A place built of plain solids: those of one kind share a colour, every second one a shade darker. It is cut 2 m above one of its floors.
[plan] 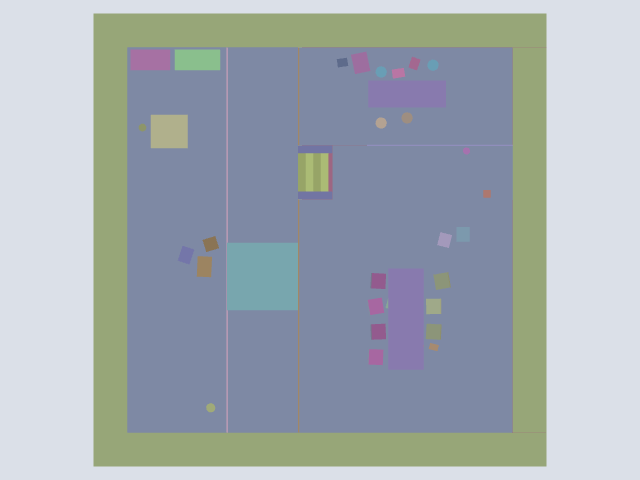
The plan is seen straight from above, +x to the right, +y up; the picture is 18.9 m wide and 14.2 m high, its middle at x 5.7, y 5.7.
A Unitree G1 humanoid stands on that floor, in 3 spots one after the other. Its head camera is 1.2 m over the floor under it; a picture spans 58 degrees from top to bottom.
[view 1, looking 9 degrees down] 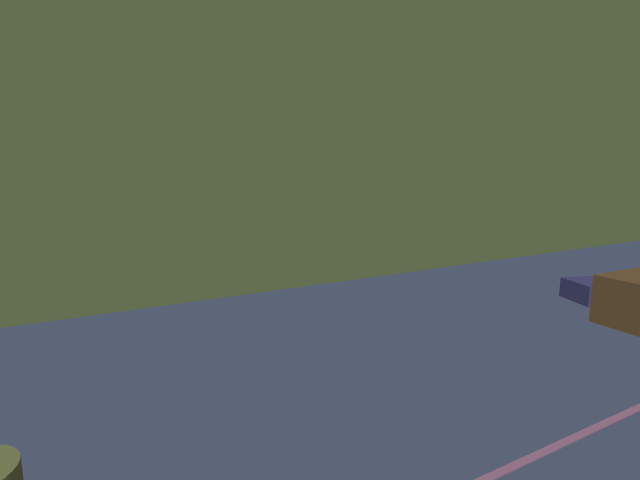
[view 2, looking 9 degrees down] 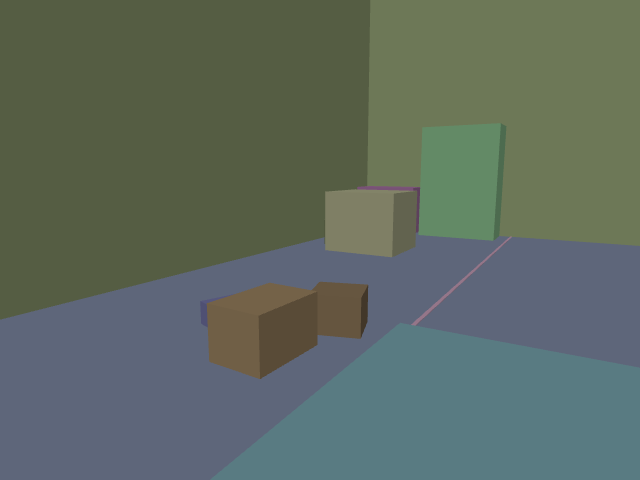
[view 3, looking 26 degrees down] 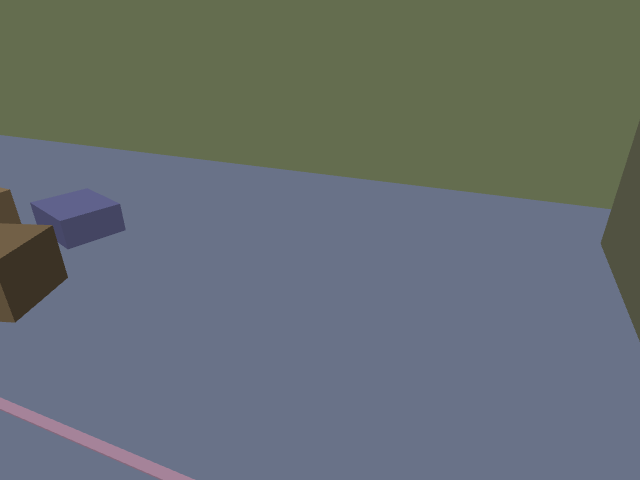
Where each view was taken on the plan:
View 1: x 4.00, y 1.12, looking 152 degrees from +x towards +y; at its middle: wall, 4.59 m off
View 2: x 4.00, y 2.75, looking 121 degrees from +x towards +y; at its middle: floor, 7.67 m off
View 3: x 3.57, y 7.70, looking -158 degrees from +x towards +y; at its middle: floor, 2.74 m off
